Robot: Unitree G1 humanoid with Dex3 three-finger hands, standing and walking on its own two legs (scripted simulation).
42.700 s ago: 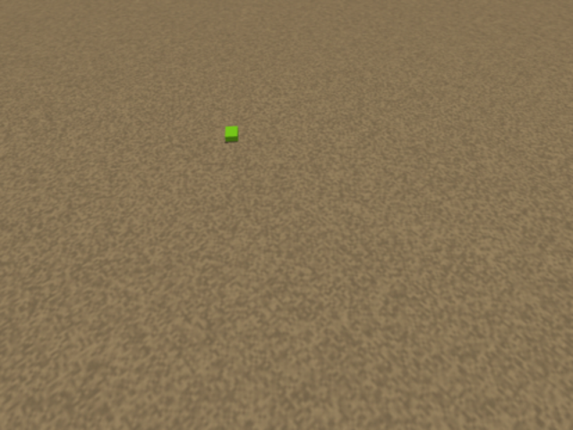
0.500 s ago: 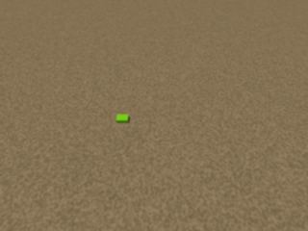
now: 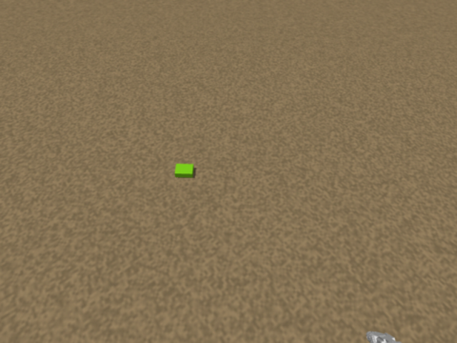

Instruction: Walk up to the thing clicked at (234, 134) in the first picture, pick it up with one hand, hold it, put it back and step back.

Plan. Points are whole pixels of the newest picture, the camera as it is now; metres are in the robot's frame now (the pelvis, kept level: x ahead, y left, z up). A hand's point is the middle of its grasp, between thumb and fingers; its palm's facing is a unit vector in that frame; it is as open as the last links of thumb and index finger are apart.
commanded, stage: step back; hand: left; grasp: from above
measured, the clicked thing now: (184, 170) +1.04 +0.25 -0.75
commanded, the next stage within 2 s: stand in 0.16 s
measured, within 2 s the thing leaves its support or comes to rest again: neither
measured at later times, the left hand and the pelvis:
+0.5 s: hand out of the picture +0.11 +0.25 -0.14, palm faces -0.04 -0.94 -0.34, open 7.4 cm; pelvis +0.01 +0.00 +0.02, yaw +0 degrees
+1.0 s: hand out of the picture +0.09 +0.25 -0.14, palm faces -0.04 -0.94 -0.35, open 7.4 cm; pelvis +0.01 +0.00 +0.02, yaw +0 degrees
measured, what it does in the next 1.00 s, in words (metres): stands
